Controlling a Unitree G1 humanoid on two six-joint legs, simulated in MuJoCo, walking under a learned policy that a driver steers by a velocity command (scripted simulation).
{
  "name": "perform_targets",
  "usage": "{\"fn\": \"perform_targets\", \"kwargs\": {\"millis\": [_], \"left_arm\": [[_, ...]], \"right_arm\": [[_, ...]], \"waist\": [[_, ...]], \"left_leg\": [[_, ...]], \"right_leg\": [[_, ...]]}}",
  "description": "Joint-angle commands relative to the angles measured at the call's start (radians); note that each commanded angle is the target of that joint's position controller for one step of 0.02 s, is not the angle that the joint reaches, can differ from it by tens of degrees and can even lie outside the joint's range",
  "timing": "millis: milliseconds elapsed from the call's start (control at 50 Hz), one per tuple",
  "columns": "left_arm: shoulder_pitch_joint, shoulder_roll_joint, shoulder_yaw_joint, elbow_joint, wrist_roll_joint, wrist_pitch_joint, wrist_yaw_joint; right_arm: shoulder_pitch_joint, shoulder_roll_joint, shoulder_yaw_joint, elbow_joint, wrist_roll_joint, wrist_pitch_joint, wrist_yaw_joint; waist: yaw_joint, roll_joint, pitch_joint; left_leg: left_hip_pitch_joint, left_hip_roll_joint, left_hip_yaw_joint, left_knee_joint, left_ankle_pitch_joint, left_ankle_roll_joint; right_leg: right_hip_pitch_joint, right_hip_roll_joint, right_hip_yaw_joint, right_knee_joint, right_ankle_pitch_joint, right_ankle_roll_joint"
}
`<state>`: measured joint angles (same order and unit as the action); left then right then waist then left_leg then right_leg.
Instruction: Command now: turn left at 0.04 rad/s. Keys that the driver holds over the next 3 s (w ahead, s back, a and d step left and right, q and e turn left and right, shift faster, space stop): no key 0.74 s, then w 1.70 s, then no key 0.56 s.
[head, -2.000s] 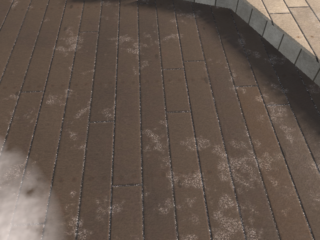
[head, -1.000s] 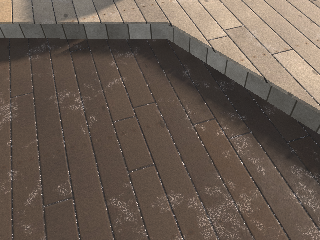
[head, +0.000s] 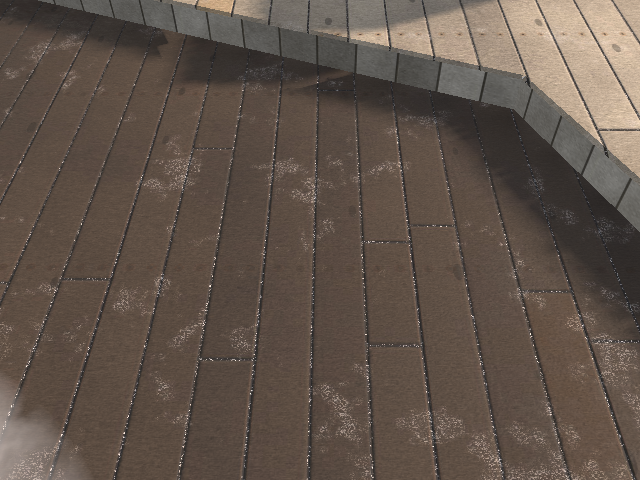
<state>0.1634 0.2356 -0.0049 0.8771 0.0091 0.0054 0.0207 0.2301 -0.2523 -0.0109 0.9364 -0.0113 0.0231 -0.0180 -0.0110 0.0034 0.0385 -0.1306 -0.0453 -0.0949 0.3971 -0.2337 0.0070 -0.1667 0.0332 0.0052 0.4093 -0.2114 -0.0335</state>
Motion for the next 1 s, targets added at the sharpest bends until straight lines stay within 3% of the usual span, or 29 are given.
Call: {"fn": "perform_targets", "kwargs": {"millis": [20,360,740,760,800,840,880,900,920,940,980,1000], "left_arm": [[0.018,0.122,0.031,-0.006,0.0,-0.009,0.003],[0.08,0.095,0.016,0.161,0.0,-0.007,0.009],[0.144,0.039,0.007,0.239,0.0,-0.009,0.018],[0.152,0.034,0.006,0.243,0.002,-0.008,0.018],[0.157,0.063,0.021,0.239,0.004,0.0,0.016],[0.173,0.071,0.031,0.229,0.008,0.007,0.01],[0.241,0.068,0.038,0.236,0.007,0.004,0.008],[0.278,0.09,0.049,0.246,0.009,0.0,0.009],[0.294,0.108,0.06,0.251,0.013,-0.005,0.009],[0.28,0.111,0.066,0.244,0.012,-0.01,0.007],[0.212,0.114,0.072,0.22,0.01,-0.02,0.001],[0.16,0.106,0.073,0.203,0.002,-0.021,-0.002]], "right_arm": [[0.009,-0.097,-0.016,0.0,0.0,-0.015,-0.007],[0.036,-0.071,0.006,0.15,0.002,-0.02,-0.017],[0.08,-0.019,0.019,0.21,0.003,-0.023,-0.025],[0.091,-0.012,0.02,0.214,0.001,-0.023,-0.025],[0.097,-0.032,0.009,0.206,-0.003,-0.017,-0.024],[0.086,-0.031,0.003,0.183,-0.013,-0.013,-0.017],[0.051,0.003,0.008,0.149,-0.018,-0.024,-0.009],[0.038,0.027,0.012,0.132,-0.022,-0.035,-0.003],[0.025,0.032,0.013,0.118,-0.028,-0.048,0.003],[0.009,0.013,0.007,0.104,-0.028,-0.059,0.008],[0.051,0.017,0.003,0.1,-0.02,-0.076,0.019],[0.119,0.035,0.003,0.121,-0.013,-0.083,0.021]], "waist": [[0.013,0.015,-0.021],[0.01,-0.002,0.009],[0.014,0.0,0.022],[0.014,-0.001,0.001],[0.015,-0.012,0.023],[0.025,-0.032,0.1],[0.054,-0.073,0.127],[0.062,-0.123,0.115],[0.064,-0.153,0.103],[0.057,-0.133,0.101],[0.008,-0.119,0.097],[-0.034,-0.114,0.1]], "left_leg": [[-0.057,0.088,-0.081,-0.077,0.131,0.018],[-0.047,0.102,-0.076,-0.093,0.106,0.037],[-0.062,0.1,-0.062,-0.079,0.114,0.038],[-0.057,0.092,-0.058,-0.086,0.037,0.04],[-0.102,0.053,-0.042,-0.047,-0.213,0.064],[-0.217,0.035,-0.05,0.0,-0.432,0.092],[-0.323,0.02,-0.021,0.102,-0.398,0.091],[-0.358,0.001,0.036,0.188,-0.302,0.081],[-0.356,0.005,0.094,0.266,-0.203,0.071],[-0.33,0.031,0.102,0.299,-0.18,0.068],[-0.214,0.039,0.116,0.23,-0.199,0.075],[-0.072,0.019,0.138,0.134,-0.158,0.086]], "right_leg": [[0.059,-0.119,0.118,-0.07,0.124,-0.032],[0.024,-0.107,0.114,-0.091,0.082,-0.019],[0.015,-0.105,0.111,-0.079,0.095,-0.019],[0.022,-0.097,0.11,-0.088,0.01,-0.02],[-0.011,-0.069,0.111,-0.07,-0.259,-0.043],[-0.075,-0.081,0.165,-0.078,-0.509,-0.086],[-0.034,-0.152,0.293,-0.137,-0.599,-0.138],[0.017,-0.219,0.388,-0.192,-0.617,-0.171],[0.029,-0.287,0.466,-0.245,-0.608,-0.204],[-0.01,-0.311,0.48,-0.269,-0.571,-0.213],[-0.1,-0.278,0.396,-0.251,-0.502,-0.187],[-0.198,-0.23,0.319,-0.216,-0.474,-0.16]]}}
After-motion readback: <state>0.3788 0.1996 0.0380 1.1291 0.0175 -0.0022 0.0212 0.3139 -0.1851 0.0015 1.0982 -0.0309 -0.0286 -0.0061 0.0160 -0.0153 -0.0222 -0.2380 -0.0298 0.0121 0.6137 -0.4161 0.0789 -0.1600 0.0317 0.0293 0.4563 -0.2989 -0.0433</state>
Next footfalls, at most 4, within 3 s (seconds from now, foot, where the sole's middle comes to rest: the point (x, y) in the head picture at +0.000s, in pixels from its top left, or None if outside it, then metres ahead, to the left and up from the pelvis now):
1.46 right None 0.42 -0.05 -0.78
2.00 left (287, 386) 0.74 0.11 -0.78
2.54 right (358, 282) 1.03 -0.07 -0.78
2.96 left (283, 285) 1.03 0.13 -0.78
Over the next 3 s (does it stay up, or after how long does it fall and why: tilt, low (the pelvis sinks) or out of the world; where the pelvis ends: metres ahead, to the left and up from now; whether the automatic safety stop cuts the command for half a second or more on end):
stays up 0.97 0.00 -0.01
